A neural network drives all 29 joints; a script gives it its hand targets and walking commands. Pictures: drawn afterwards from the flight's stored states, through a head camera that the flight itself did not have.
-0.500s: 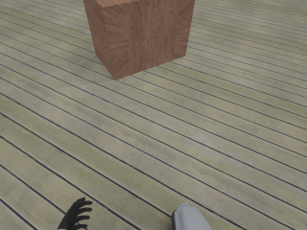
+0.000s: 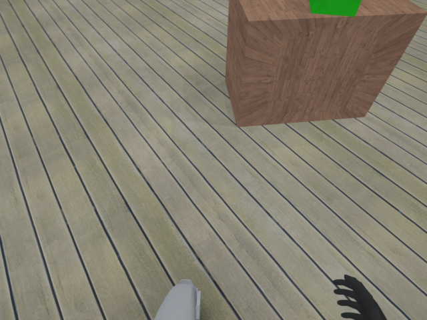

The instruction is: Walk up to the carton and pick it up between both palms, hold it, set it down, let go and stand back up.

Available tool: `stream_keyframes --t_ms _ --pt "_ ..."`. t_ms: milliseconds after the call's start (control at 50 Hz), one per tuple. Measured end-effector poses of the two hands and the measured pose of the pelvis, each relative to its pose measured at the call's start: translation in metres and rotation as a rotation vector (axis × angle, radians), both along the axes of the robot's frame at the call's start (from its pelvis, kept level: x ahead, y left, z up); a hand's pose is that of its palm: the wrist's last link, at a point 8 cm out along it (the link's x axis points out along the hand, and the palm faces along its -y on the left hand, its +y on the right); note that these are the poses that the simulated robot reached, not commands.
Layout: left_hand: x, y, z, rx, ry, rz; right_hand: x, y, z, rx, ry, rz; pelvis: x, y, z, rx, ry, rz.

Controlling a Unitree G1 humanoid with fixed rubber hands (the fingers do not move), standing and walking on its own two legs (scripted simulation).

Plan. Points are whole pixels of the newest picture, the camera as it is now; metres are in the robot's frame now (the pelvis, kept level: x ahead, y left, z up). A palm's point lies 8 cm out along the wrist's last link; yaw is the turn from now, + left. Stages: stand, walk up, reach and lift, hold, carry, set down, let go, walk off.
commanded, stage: walk up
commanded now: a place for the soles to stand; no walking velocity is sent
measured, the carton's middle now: out of the picture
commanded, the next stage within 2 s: none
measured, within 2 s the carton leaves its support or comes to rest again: neither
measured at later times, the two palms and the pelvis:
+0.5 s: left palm (172, 185) +0.42 +0.17 -0.09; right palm (405, 256) +0.29 -0.37 -0.11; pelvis +0.27 -0.09 -0.01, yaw +4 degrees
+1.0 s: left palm (204, 199) +0.42 +0.09 -0.15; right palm (360, 123) +0.70 -0.38 -0.09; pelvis +0.50 -0.16 -0.02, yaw +9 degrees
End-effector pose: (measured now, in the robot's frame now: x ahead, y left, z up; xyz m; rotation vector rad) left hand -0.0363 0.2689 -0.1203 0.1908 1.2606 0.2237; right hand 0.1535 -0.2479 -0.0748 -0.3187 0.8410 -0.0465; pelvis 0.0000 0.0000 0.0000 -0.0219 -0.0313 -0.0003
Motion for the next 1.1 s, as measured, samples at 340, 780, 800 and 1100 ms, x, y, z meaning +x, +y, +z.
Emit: stream_keyframes --t_ms 340,780,800,1100 --pt "0.315 -0.034 0.016 -0.049 -0.273 -0.162 0.097 -0.048 -0.008 -0.084 0.162 -0.125 0.184 -0.031 0.003 0.032 -0.009 0.056" --pt "0.433 -0.162 0.012 0.025 -0.142 0.067 0.376 -0.157 -0.027 -0.008 0.129 0.039 0.402 -0.159 -0.002 0.028 -0.011 0.134" --pt "0.430 -0.164 0.010 0.021 -0.117 0.086 0.393 -0.155 -0.023 -0.008 0.115 0.054 0.411 -0.161 -0.002 0.025 -0.010 0.138" --pt "0.555 -0.184 -0.023 -0.067 -0.008 0.033 0.542 -0.161 -0.003 -0.081 -0.012 0.031 0.542 -0.178 -0.009 0.028 -0.029 0.138"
